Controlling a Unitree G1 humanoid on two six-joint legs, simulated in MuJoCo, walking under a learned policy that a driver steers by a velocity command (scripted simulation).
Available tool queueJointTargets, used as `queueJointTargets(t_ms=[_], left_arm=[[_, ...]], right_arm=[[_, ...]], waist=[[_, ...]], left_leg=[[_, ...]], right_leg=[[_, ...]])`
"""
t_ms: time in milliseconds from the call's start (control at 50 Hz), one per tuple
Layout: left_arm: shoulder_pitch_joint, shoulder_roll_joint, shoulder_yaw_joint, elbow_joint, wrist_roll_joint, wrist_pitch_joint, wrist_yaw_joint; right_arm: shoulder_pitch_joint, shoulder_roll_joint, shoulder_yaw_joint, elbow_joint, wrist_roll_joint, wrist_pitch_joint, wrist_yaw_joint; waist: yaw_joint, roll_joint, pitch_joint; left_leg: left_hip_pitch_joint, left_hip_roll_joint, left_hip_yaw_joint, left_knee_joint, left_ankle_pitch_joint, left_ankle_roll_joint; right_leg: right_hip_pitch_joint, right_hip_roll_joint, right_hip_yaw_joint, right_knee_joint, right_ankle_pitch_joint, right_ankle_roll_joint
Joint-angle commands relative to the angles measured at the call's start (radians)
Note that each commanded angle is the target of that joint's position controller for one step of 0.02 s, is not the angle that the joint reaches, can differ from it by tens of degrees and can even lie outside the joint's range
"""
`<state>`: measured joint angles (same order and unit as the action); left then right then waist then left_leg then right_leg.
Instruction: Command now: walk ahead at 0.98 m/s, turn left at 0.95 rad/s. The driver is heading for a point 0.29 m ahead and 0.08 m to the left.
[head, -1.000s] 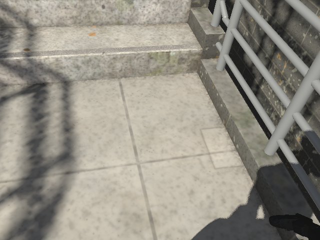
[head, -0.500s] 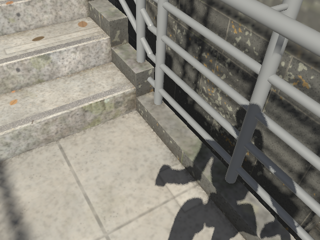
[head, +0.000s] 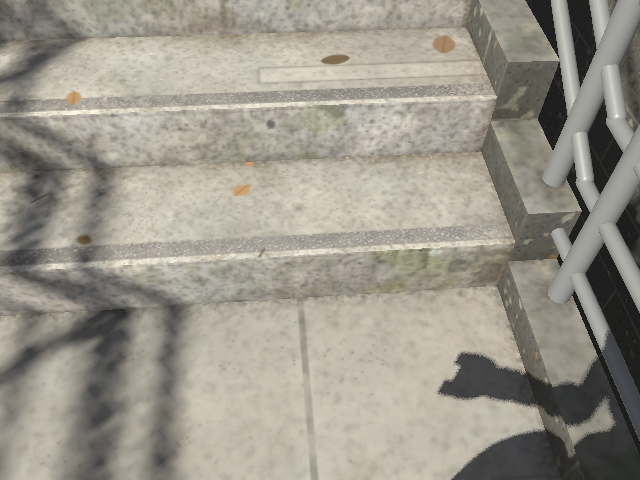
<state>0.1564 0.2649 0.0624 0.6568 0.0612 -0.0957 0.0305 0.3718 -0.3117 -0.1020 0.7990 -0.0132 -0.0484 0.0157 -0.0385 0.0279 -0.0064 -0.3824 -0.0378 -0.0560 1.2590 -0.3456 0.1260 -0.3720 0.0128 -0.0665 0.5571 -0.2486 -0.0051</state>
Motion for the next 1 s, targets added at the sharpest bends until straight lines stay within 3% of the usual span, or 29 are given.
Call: queueJointTargets(t_ms=[20, 40, 80, 120, 140, 160, 180, 200, 240, 260, 280, 300, 320, 340, 360, 380, 420, 500, 580, 700, 740, 760, 780, 800, 820, 840, 880, 920, 1000], left_arm=[[0.172, 0.034, 0.007, 0.037, -0.018, -0.027, 0.011], [0.187, 0.015, -0.003, 0.065, -0.033, -0.039, 0.008], [0.198, 0.041, 0.001, 0.094, -0.034, -0.052, -0.012], [0.128, 0.056, -0.001, 0.102, -0.034, -0.058, -0.017], [0.116, 0.07, 0.0, 0.12, -0.032, -0.061, -0.02], [0.114, 0.074, -0.001, 0.13, -0.042, -0.064, -0.023], [0.162, 0.11, 0.003, 0.151, -0.049, -0.068, -0.028], [0.157, 0.157, 0.01, 0.162, -0.057, -0.067, -0.029], [0.172, 0.241, 0.024, 0.163, -0.072, -0.042, -0.021], [0.177, 0.237, 0.022, 0.168, -0.082, -0.027, -0.014], [0.212, 0.233, 0.021, 0.171, -0.091, -0.017, -0.008], [0.305, 0.124, 0.008, 0.159, -0.064, -0.003, -0.007], [0.488, 0.075, -0.01, 0.146, -0.087, 0.015, 0.005], [0.411, 0.134, -0.005, 0.136, -0.085, 0.022, 0.011], [0.334, 0.129, -0.009, 0.119, -0.079, 0.023, 0.01], [0.285, 0.111, -0.016, 0.125, -0.05, 0.029, 0.001], [0.278, 0.083, -0.025, 0.139, -0.024, 0.062, -0.009], [0.253, 0.038, -0.032, 0.157, -0.035, 0.082, -0.009], [0.149, 0.03, -0.036, 0.162, -0.041, 0.089, -0.01], [0.1, 0.052, -0.041, 0.214, -0.045, 0.082, 0.023], [0.121, 0.049, -0.045, 0.238, -0.035, 0.065, 0.029], [0.132, 0.098, -0.039, 0.245, -0.022, 0.054, 0.033], [0.093, 0.132, -0.037, 0.236, -0.044, 0.057, 0.033], [0.047, 0.081, -0.049, 0.226, -0.065, 0.064, 0.031], [0.013, 0.056, -0.059, 0.229, -0.063, 0.066, 0.025], [-0.094, 0.097, -0.036, 0.204, -0.044, 0.056, 0.018], [-0.071, 0.103, -0.034, 0.22, -0.045, 0.05, 0.021], [-0.031, 0.075, -0.038, 0.251, -0.051, 0.051, 0.024], [-0.042, 0.085, -0.034, 0.269, -0.05, 0.04, 0.022]], right_arm=[[-0.139, 0.024, 0.028, -0.163, -0.019, 0.016, 0.03], [-0.171, 0.037, 0.038, -0.198, -0.026, 0.034, 0.039], [-0.241, 0.035, 0.051, -0.249, -0.036, 0.051, 0.054], [-0.274, 0.017, 0.059, -0.281, -0.044, 0.045, 0.064], [-0.295, 0.031, 0.068, -0.289, -0.045, 0.031, 0.072], [-0.323, 0.034, 0.072, -0.283, -0.04, 0.022, 0.082], [-0.329, 0.035, 0.074, -0.276, -0.038, 0.014, 0.083], [-0.273, 0.035, 0.074, -0.262, -0.028, 0.013, 0.082], [-0.169, -0.031, 0.05, -0.211, -0.042, 0.01, 0.063], [-0.035, -0.044, 0.04, -0.161, -0.054, 0.01, 0.051], [0.041, -0.09, 0.026, -0.118, -0.071, 0.003, 0.036], [-0.002, -0.165, 0.015, -0.097, -0.072, -0.004, 0.018], [0.003, -0.228, 0.006, -0.155, -0.049, -0.011, 0.007], [0.035, -0.2, -0.005, -0.147, 0.0, -0.007, -0.002], [-0.054, -0.138, 0.015, -0.146, 0.021, -0.003, -0.009], [-0.099, -0.079, 0.033, -0.124, 0.023, 0.0, -0.013], [-0.105, -0.032, 0.053, -0.089, 0.022, 0.0, -0.024], [-0.095, -0.047, 0.05, -0.041, -0.002, -0.018, -0.013], [-0.088, -0.02, 0.057, 0.005, -0.004, -0.01, -0.014], [-0.071, -0.032, 0.059, 0.043, -0.01, 0.0, -0.021], [-0.079, -0.014, 0.07, 0.048, 0.003, 0.003, -0.031], [-0.042, 0.011, 0.077, 0.043, -0.001, 0.005, -0.035], [0.075, 0.034, 0.078, 0.064, -0.005, 0.009, -0.035], [0.082, 0.031, 0.081, 0.1, 0.005, 0.028, -0.045], [0.054, 0.012, 0.08, 0.109, 0.0, 0.043, -0.05], [-0.116, -0.014, 0.067, 0.05, -0.011, 0.048, -0.054], [-0.138, -0.03, 0.062, 0.066, -0.02, 0.066, -0.055], [-0.114, -0.003, 0.063, 0.088, -0.012, 0.049, -0.043], [-0.156, -0.003, 0.056, 0.104, -0.009, 0.024, -0.038]], waist=[[0.079, -0.13, 0.012], [0.057, -0.122, 0.052], [0.029, -0.103, 0.079], [-0.024, -0.078, 0.13], [-0.033, -0.06, 0.125], [-0.018, -0.042, 0.129], [-0.008, -0.032, 0.119], [-0.041, -0.097, 0.103], [-0.083, -0.113, 0.025], [-0.137, -0.108, -0.043], [-0.165, -0.082, -0.062], [-0.048, 0.111, -0.109], [0.038, 0.221, -0.382], [-0.048, 0.088, -0.52], [-0.003, 0.006, -0.386], [0.032, -0.053, -0.248], [0.07, -0.06, -0.118], [0.092, -0.024, -0.126], [0.069, 0.034, -0.093], [0.035, 0.086, -0.025], [0.054, 0.028, -0.007], [0.027, -0.067, -0.013], [-0.052, -0.193, -0.027], [-0.026, -0.212, -0.044], [-0.037, -0.179, 0.004], [-0.018, -0.175, 0.005], [0.007, -0.137, 0.048], [0.006, -0.107, 0.081], [0.024, -0.044, -0.008]], left_leg=[[-0.446, 0.132, -0.037, 0.048, 0.028, -0.014], [-0.493, 0.16, -0.049, 0.037, 0.033, -0.022], [-0.521, 0.184, -0.031, 0.029, 0.082, -0.03], [-0.425, 0.165, -0.015, -0.155, 0.201, -0.052], [-0.284, 0.142, 0.024, -0.337, 0.317, -0.045], [-0.144, 0.081, 0.101, -0.455, 0.405, -0.052], [-0.026, 0.033, 0.149, -0.489, 0.445, -0.042], [0.051, -0.008, 0.155, -0.529, 0.447, -0.03], [0.185, -0.074, 0.163, -0.6, 0.344, -0.004], [0.329, -0.08, 0.125, -0.679, 0.399, 0.019], [0.443, -0.047, 0.07, -0.795, 0.477, 0.028], [0.607, 0.173, -0.104, -0.666, 1.081, 0.034], [0.842, 0.43, -0.433, -0.515, 1.849, 0.186], [0.839, 0.444, -0.46, -0.645, 1.634, 0.238], [0.678, 0.378, -0.408, -0.736, 1.251, 0.227], [0.509, 0.316, -0.355, -0.794, 1.022, 0.186], [0.281, 0.273, -0.266, -0.888, 0.995, 0.15], [0.168, 0.232, -0.13, -0.935, 1.109, 0.138], [0.151, 0.183, -0.057, -0.96, 0.913, 0.099], [0.157, 0.196, -0.103, -0.925, 0.656, 0.089], [0.093, 0.161, -0.112, -0.861, 0.465, 0.032], [0.076, 0.103, -0.088, -0.795, 0.323, -0.012], [0.079, 0.01, -0.034, -0.76, 0.022, -0.041], [0.209, -0.003, 0.0, -0.764, -0.018, -0.055], [0.278, 0.01, -0.013, -0.808, 0.032, -0.058], [0.229, 0.035, -0.017, -0.84, 0.086, -0.092], [0.211, 0.038, -0.021, -0.857, 0.076, -0.113], [0.186, 0.047, -0.027, -0.872, 0.094, -0.107], [0.187, 0.056, -0.033, -0.883, 0.156, -0.106]], right_leg=[[0.336, -0.313, 0.388, -0.351, -0.19, -0.155], [0.318, -0.322, 0.34, -0.373, -0.124, -0.145], [0.283, -0.324, 0.208, -0.418, 0.065, -0.128], [0.171, -0.263, 0.025, -0.421, 0.403, -0.096], [0.115, -0.221, -0.061, -0.434, 0.488, -0.075], [0.069, -0.181, -0.122, -0.443, 0.573, -0.058], [0.06, -0.191, -0.123, -0.44, 0.689, -0.059], [0.089, -0.19, -0.139, -0.393, 0.812, -0.069], [0.198, -0.207, -0.148, -0.157, 1.05, -0.06], [0.202, -0.209, -0.145, 0.035, 1.069, -0.048], [0.157, -0.175, -0.148, 0.264, 0.87, -0.032], [-0.028, -0.04, -0.145, 0.646, -0.255, -0.011], [-0.173, -0.012, 0.03, 0.981, -0.434, -0.002], [-0.208, -0.009, 0.126, 1.013, -0.299, -0.004], [-0.241, -0.053, 0.113, 0.932, -0.199, -0.004], [-0.228, -0.082, 0.114, 0.825, -0.155, 0.001], [-0.137, -0.099, 0.116, 0.696, -0.152, 0.006], [-0.044, -0.069, 0.09, 0.536, -0.078, 0.006], [-0.019, -0.065, 0.083, 0.342, 0.062, -0.006], [0.089, -0.031, 0.08, 0.089, 0.049, -0.019], [0.234, -0.053, 0.103, -0.127, 0.205, -0.04], [0.284, -0.173, 0.229, -0.175, 0.393, -0.057], [0.284, -0.293, 0.327, -0.167, 0.616, -0.136], [0.136, -0.327, 0.348, -0.215, 0.518, -0.198], [0.048, -0.275, 0.326, -0.247, 0.37, -0.16], [0.059, -0.164, 0.247, -0.239, 0.045, -0.109], [0.023, -0.133, 0.235, -0.288, -0.206, -0.073], [0.046, -0.117, 0.215, -0.27, -0.147, -0.076], [0.165, -0.109, 0.19, -0.201, 0.11, -0.094]])
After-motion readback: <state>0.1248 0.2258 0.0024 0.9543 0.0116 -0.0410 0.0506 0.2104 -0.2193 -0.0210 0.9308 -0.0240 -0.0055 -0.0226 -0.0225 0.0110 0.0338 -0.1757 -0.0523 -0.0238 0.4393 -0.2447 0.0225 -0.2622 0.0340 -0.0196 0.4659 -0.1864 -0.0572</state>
